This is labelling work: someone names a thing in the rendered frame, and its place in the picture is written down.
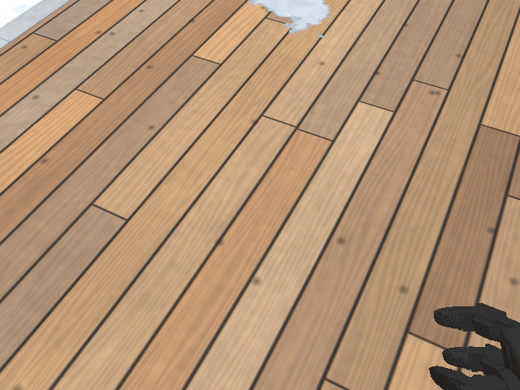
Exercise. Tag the right robot hand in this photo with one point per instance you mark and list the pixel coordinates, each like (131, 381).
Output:
(501, 367)

